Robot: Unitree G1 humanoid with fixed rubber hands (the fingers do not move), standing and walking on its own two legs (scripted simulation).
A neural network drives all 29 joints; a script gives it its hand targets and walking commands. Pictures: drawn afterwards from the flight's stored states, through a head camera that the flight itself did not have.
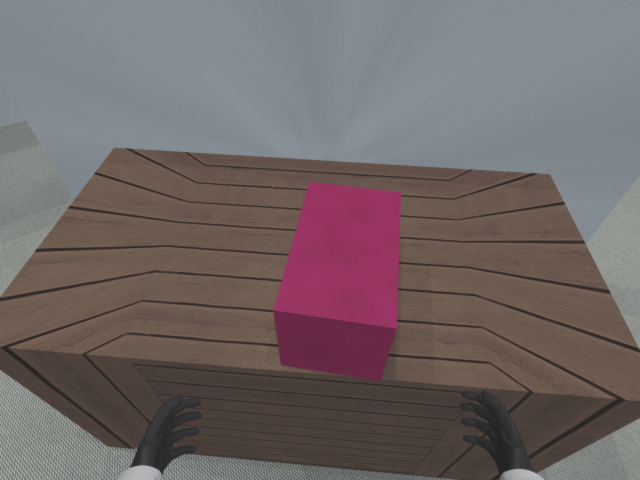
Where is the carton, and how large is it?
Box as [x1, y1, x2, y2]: [273, 182, 400, 380]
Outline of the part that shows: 309,182 273,309 281,364 379,380 396,329 400,192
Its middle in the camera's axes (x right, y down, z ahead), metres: +0.04 +0.07 +0.67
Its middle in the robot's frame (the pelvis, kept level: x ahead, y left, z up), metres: +0.44 +0.00 -0.06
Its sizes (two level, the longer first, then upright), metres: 0.276 0.166 0.170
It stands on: a pedestal, 0.63 m high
